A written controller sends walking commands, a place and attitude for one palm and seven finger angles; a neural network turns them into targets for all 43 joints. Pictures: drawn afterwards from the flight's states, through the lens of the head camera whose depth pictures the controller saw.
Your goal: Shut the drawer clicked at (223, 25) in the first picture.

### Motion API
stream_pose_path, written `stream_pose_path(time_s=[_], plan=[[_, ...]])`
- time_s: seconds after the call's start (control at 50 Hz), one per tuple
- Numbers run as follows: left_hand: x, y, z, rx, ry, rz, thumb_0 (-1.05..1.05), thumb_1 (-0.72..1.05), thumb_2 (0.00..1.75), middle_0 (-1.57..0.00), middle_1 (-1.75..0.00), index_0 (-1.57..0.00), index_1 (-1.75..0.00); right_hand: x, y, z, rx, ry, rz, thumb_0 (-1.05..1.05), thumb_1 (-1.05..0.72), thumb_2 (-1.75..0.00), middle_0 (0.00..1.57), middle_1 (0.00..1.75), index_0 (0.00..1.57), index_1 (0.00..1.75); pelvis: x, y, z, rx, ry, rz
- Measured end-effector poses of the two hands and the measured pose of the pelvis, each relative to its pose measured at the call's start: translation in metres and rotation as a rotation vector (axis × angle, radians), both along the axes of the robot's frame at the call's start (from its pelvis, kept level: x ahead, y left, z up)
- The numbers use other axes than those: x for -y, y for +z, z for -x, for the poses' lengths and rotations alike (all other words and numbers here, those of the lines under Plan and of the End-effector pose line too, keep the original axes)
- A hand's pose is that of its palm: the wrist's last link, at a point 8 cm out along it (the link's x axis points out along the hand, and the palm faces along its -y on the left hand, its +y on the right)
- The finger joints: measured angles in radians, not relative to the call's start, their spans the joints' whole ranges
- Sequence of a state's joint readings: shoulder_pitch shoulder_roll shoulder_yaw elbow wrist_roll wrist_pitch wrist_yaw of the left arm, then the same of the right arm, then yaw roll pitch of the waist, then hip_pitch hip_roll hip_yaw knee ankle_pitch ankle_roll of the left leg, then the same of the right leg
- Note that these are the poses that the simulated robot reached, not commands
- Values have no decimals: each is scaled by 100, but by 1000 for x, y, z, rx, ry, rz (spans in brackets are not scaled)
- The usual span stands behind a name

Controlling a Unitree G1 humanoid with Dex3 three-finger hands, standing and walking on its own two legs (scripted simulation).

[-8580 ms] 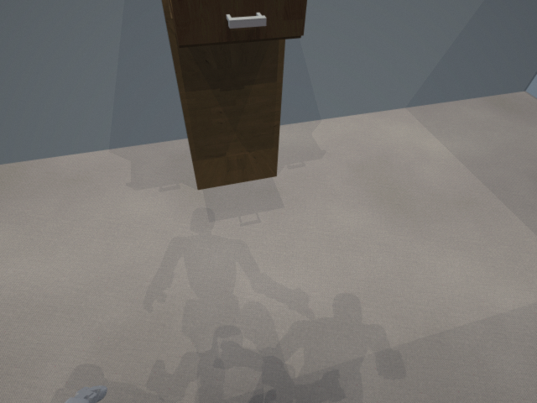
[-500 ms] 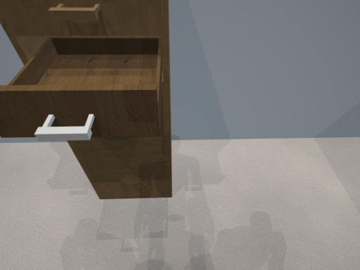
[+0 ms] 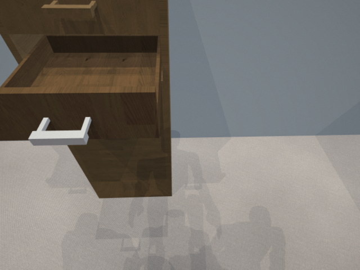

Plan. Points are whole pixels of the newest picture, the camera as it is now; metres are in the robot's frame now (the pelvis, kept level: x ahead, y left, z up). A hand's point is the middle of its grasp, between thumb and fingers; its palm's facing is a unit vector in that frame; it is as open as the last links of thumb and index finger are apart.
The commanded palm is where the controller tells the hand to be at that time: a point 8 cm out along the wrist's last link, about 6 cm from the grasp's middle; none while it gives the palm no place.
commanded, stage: look again from close up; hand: left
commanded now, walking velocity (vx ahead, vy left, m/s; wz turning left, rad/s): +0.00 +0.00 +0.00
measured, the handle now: (63, 130) +0.35 +0.27 +0.14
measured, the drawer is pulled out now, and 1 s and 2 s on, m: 0.25 0.25 0.25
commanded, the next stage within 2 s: shuffle to correct the standing spot in 0.46 s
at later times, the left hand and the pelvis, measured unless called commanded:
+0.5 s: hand out of the picture -0.01 +0.17 -0.18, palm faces +0.01 -0.98 -0.20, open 7.3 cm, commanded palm none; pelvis -0.02 +0.00 +0.00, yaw -1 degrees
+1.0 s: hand out of the picture -0.01 +0.19 -0.19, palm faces +0.12 -0.98 -0.17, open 7.4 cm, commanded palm none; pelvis +0.01 +0.02 -0.01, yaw +3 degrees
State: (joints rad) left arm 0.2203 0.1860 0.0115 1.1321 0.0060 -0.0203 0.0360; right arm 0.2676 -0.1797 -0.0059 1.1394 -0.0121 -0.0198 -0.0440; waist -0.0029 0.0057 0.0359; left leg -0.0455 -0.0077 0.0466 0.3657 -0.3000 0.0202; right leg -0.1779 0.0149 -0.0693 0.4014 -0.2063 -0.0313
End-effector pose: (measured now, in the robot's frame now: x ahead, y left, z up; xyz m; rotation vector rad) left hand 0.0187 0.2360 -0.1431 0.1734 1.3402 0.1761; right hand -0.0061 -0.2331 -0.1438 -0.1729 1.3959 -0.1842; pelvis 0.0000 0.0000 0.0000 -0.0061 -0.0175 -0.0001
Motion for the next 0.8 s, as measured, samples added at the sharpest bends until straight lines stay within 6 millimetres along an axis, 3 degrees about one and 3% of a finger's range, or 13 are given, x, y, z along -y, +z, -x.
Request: stream_pose_path(time_s=[0.08, 0.2, 0.58, 0.72, 0.8], plan=[[-4, -1, -2, 29, -26, -18, 0, 91, 90, -20, -30, -20, -30, 0, -4, -9, 57, 10, -3, 0, -91, -90, 20, 30, 20, 30, -3, -5, 7, -5, -3, 2], [-3, 2, 1, 42, -28, -8, 0, 91, 90, -20, -30, -20, -30, -17, -11, -11, 102, 35, -48, 0, -91, -90, 20, 30, 20, 30, -7, -7, 11, 10, 0, -7], [25, -4, 45, -77, -1, 45, 0, 92, 90, -20, -30, -20, -30, -20, -10, 44, -57, 2, -77, 0, -91, -90, 20, 30, 20, 30, 5, -4, 17, 8, -8, -18], [32, -11, 50, -75, 38, 65, 0, 91, 90, -20, -30, -20, -30, -14, -13, 48, -102, 17, -70, 0, -91, -90, 20, 30, 20, 30, 7, -9, 13, 0, 20, -3], [24, -15, 53, -50, 98, 68, 0, 91, 90, -21, -30, -20, -30, -13, -8, 38, -120, 52, -46, 0, -91, -90, 20, 30, 20, 30, 2, -10, 10, -8, 60, 10]])
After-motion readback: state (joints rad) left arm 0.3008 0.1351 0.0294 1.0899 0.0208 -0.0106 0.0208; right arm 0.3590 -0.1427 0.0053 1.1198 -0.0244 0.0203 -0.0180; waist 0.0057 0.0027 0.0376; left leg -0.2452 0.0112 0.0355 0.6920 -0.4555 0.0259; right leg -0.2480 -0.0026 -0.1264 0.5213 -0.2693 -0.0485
